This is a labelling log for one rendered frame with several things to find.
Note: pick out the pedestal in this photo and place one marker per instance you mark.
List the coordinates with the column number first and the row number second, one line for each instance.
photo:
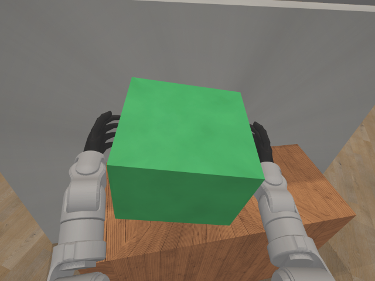
column 138, row 250

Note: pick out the right robot hand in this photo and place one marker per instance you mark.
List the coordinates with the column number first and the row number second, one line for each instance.
column 262, row 143

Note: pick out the left robot hand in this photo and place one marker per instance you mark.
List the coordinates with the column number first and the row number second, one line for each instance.
column 98, row 136

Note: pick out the robot right upper arm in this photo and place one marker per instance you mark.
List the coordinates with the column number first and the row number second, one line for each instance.
column 301, row 274

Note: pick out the carton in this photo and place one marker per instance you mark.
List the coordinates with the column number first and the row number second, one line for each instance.
column 182, row 153

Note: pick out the robot left forearm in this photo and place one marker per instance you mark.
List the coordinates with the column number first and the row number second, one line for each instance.
column 81, row 234

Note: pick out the robot right forearm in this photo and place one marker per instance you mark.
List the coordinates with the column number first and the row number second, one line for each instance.
column 288, row 243

